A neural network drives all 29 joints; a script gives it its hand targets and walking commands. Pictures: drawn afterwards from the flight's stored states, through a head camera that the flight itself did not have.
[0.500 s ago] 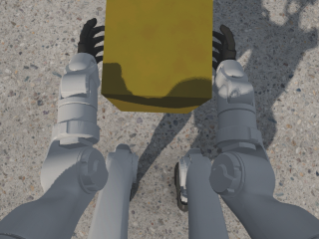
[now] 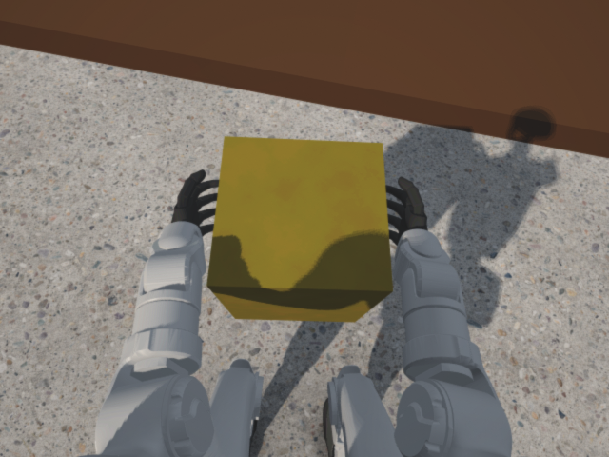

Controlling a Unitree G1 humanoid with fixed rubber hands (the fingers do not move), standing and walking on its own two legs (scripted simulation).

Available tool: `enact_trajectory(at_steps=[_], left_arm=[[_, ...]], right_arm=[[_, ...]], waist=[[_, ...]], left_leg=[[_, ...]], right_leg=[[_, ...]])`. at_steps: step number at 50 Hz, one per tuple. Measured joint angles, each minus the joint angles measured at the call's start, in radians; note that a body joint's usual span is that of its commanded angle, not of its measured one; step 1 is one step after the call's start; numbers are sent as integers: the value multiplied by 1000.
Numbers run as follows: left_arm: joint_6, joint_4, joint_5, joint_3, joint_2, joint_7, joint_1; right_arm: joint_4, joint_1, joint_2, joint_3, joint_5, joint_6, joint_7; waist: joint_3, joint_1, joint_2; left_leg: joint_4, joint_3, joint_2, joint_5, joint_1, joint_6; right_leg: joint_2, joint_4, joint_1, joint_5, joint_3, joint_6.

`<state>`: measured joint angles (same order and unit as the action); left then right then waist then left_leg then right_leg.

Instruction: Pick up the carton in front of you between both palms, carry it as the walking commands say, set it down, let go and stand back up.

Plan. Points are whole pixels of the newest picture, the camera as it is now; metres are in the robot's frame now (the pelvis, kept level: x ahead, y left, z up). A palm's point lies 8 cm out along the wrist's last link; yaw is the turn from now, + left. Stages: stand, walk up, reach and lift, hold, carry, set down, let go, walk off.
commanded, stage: reach and lift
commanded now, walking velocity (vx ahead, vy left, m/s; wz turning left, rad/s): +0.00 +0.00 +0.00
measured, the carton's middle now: (299, 242) +0.42 +0.01 -0.10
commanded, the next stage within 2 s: hold in 1.62 s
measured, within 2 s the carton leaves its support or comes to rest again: neither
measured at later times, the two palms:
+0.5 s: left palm (153, 210) +0.35 +0.15 +0.12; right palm (474, 220) +0.36 -0.15 +0.12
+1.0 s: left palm (133, 202) +0.34 +0.15 +0.17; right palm (504, 214) +0.34 -0.15 +0.17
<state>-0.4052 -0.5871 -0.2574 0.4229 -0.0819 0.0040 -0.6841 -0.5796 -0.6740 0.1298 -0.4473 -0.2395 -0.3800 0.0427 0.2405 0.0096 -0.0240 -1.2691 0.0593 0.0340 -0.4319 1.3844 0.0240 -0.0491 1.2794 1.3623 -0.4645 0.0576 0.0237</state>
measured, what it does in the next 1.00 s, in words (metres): rises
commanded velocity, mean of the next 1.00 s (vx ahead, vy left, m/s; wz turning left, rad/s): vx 0.00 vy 0.00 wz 0.00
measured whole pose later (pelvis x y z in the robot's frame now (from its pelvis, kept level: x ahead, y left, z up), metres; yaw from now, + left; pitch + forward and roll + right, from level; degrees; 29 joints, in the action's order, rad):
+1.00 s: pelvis +0.04 +0.00 +0.14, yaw +0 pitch -5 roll +0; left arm -0.62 -0.37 -0.32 0.33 -0.18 0.03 -0.35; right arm -0.38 -0.36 0.18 -0.34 -0.31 -0.60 -0.03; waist -0.04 0.00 -0.01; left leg -0.45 0.06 0.02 -0.20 0.17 0.01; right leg -0.02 0.46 0.16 -0.23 0.07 0.01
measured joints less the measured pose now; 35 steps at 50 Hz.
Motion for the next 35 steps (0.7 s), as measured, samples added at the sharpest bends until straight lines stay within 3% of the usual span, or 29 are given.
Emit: enact_trajectory(at_steps=[18,29,35], left_arm=[[-21,95,7,-73,-55,0,270],[-126,209,0,-137,-78,-4,395],[-192,205,-29,-133,-79,9,385]], right_arm=[[86,263,37,83,-5,-26,-18],[186,378,30,157,-4,-135,-33],[181,366,34,147,-41,-200,-51]], waist=[[-86,-2,8],[-153,-4,13],[-189,-7,15]], left_leg=[[442,0,-9,103,-620,-9],[723,4,-16,192,-1017,-11],[803,4,-19,221,-1156,-12]], right_leg=[[17,-439,-616,105,11,-11],[28,-720,-1012,194,13,-15],[30,-800,-1151,224,13,-17]])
